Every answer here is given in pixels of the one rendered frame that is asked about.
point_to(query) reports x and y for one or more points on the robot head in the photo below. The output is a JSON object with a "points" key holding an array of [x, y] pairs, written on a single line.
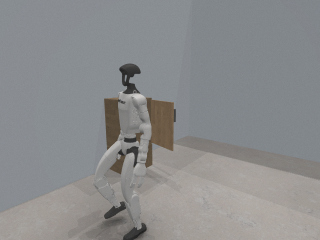
{"points": [[130, 70]]}

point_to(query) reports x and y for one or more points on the robot left hand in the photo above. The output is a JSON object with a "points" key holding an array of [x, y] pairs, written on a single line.
{"points": [[138, 171]]}

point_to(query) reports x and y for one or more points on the right robot forearm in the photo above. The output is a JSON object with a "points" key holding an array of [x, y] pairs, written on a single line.
{"points": [[121, 136]]}

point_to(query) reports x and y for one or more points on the robot left shin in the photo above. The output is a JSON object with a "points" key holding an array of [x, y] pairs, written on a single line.
{"points": [[134, 210]]}

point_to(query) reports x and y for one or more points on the left robot forearm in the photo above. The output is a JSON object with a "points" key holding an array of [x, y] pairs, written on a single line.
{"points": [[144, 143]]}

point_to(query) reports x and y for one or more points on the robot left upper arm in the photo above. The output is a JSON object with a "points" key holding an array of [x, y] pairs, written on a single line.
{"points": [[140, 103]]}

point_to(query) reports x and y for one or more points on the cupboard door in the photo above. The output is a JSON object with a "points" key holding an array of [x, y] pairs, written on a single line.
{"points": [[162, 124]]}

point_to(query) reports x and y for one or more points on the handle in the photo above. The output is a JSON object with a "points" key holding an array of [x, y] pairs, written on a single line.
{"points": [[174, 120]]}

